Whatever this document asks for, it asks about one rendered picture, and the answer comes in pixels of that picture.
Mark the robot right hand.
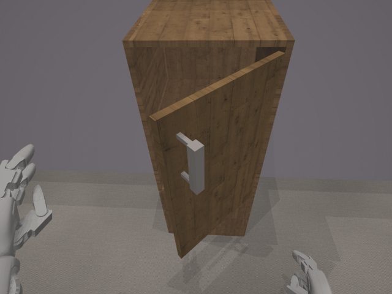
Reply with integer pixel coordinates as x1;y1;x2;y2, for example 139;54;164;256
287;250;333;294

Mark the cupboard door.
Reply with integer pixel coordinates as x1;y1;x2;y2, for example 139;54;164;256
149;51;285;258

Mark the handle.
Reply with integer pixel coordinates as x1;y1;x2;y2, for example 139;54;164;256
176;132;205;195

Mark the robot left forearm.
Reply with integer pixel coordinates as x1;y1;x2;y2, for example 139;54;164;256
0;256;23;294

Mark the robot left hand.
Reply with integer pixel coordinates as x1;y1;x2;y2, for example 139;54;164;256
0;144;52;256

